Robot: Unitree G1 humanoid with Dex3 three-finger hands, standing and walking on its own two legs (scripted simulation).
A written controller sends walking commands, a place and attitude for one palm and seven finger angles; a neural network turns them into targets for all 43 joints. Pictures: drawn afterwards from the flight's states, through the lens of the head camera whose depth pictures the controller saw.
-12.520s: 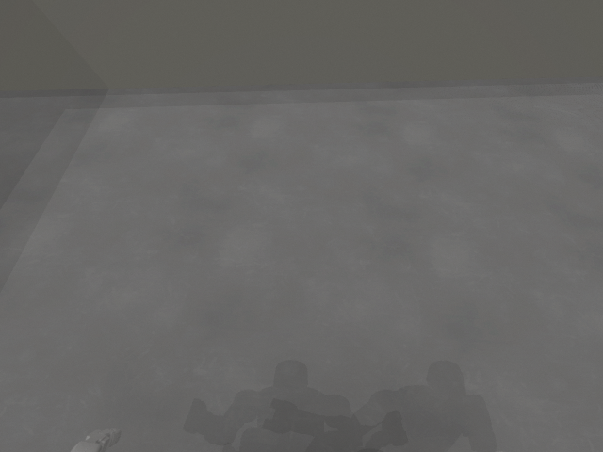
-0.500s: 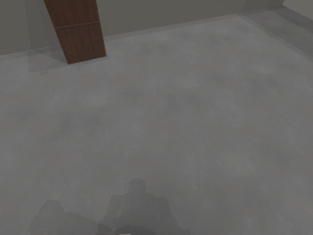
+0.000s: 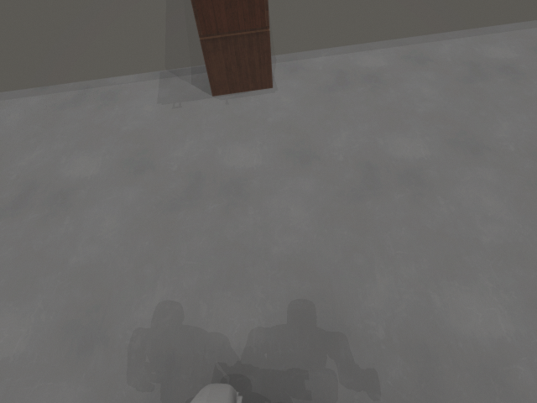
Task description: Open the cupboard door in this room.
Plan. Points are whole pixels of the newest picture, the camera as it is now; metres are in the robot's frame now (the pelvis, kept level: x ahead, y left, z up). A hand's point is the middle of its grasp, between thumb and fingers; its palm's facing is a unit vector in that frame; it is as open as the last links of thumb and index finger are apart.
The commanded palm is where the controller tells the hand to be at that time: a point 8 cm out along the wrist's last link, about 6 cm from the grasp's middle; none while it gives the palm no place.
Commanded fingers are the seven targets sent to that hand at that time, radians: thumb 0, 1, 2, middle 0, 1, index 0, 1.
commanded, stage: turn or walk to find it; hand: left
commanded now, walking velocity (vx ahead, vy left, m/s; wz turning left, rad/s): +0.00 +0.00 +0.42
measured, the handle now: out of the picture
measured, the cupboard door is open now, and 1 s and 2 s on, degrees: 0 0 0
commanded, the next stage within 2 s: stand and wait in 0.80 s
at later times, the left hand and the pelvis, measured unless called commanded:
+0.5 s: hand out of the picture +0.01 +0.26 -0.17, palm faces +0.23 -0.94 -0.26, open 7.4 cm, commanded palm none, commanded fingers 0.00 0.90 0.90 -0.20 -0.30 -0.20 -0.30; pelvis -0.02 +0.03 +0.00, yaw +12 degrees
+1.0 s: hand out of the picture -0.07 +0.18 -0.16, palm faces +0.40 -0.88 -0.26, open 7.4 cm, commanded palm none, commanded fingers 0.00 0.90 0.90 -0.20 -0.30 -0.20 -0.30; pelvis -0.03 -0.01 +0.00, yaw +23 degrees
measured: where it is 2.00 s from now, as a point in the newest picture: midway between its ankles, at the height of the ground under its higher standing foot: outside the picture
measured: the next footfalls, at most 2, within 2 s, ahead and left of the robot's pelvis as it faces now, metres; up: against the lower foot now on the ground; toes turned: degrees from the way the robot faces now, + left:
left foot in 0.18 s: +0.00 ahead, +0.15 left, +0.00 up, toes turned +9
right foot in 0.64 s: +0.05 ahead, -0.09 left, +0.00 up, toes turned +11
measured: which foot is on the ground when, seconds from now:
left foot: up 0.00-0.16, down 0.18-0.64, up 0.66-1.00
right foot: down 0.00-0.18, up 0.20-0.62, down 0.64-1.00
